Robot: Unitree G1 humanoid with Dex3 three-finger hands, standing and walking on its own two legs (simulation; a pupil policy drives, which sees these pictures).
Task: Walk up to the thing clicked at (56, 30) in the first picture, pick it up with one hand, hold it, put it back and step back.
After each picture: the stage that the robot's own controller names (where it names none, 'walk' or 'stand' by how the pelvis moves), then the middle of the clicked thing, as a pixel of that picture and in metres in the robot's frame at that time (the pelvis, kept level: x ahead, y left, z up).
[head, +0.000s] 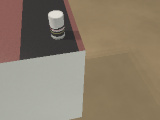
stand; (57, 25) +0.64 +0.14 +0.06
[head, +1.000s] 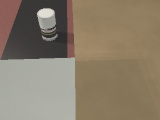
rise first; (48, 25) +0.57 +0.19 +0.08
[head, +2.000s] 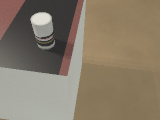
rise first; (44, 31) +0.49 +0.17 +0.10
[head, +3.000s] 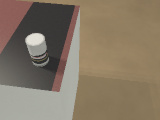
stand; (38, 50) +0.46 +0.20 +0.06
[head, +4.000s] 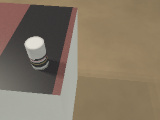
stand; (37, 54) +0.45 +0.20 +0.05
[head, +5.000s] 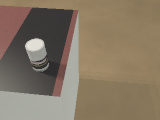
stand; (38, 55) +0.45 +0.20 +0.05
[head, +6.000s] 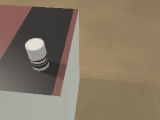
stand; (38, 55) +0.45 +0.20 +0.05
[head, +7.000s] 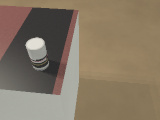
rise first; (38, 54) +0.45 +0.20 +0.05
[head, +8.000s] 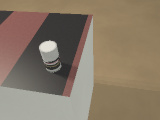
rise first; (50, 57) +0.45 +0.19 +0.06
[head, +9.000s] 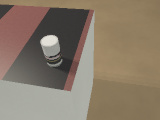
go down; (52, 51) +0.47 +0.18 +0.06
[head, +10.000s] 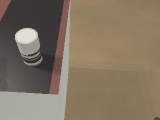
go down; (30, 48) +0.44 +0.17 +0.07
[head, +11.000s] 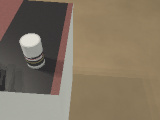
approach; (33, 51) +0.45 +0.17 +0.07
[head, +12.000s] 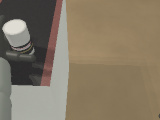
close; (20, 40) +0.46 +0.20 +0.10
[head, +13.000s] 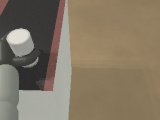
lift; (24, 49) +0.43 +0.19 +0.10
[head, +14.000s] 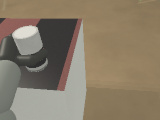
lift; (31, 49) +0.34 +0.16 +0.22
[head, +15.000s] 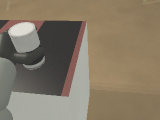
hold; (28, 46) +0.34 +0.17 +0.24
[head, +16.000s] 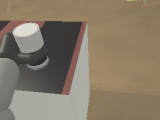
hold; (32, 47) +0.33 +0.16 +0.24
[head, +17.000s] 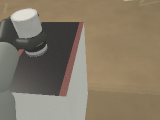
crouch; (31, 33) +0.36 +0.16 +0.27
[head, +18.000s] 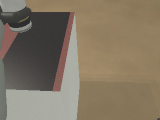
crouch; (15, 9) +0.45 +0.20 +0.27
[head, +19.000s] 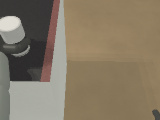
lower; (14, 37) +0.47 +0.20 +0.10
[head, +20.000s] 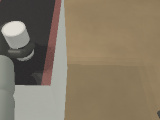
lower; (19, 42) +0.45 +0.19 +0.10
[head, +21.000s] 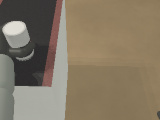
lower; (19, 41) +0.46 +0.19 +0.10
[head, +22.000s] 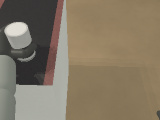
lower; (21, 42) +0.45 +0.19 +0.10
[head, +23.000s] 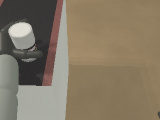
open; (25, 43) +0.45 +0.18 +0.10
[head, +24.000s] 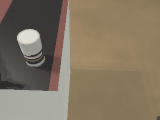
sink last; (32, 49) +0.44 +0.17 +0.09
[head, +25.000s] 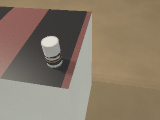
stand; (52, 52) +0.47 +0.18 +0.07
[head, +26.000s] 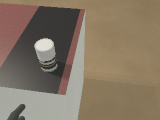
stand; (46, 55) +0.44 +0.17 +0.06
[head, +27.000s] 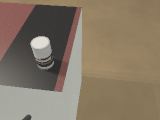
stand; (43, 53) +0.45 +0.18 +0.06
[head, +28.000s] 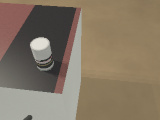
stand; (42, 54) +0.44 +0.18 +0.06
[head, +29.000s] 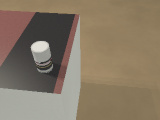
walk; (42, 57) +0.45 +0.18 +0.06
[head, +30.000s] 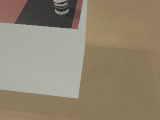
walk; out of the picture +0.71 +0.14 +0.08
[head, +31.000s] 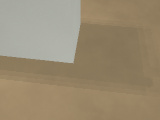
walk; out of the picture +1.09 +0.18 +0.08
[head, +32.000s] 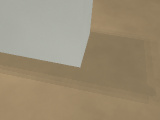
stand; out of the picture +1.17 +0.10 +0.07
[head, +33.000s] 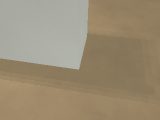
stand; out of the picture +1.17 +0.12 +0.05
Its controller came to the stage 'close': yes
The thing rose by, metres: 0.22
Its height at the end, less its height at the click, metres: +0.00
